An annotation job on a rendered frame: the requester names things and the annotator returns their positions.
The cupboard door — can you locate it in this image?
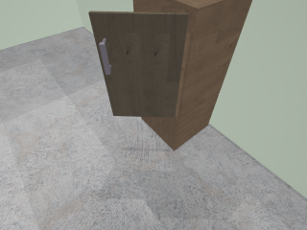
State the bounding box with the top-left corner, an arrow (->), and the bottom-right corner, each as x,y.
88,11 -> 189,118

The handle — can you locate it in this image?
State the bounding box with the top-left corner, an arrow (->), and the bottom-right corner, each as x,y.
99,38 -> 111,75

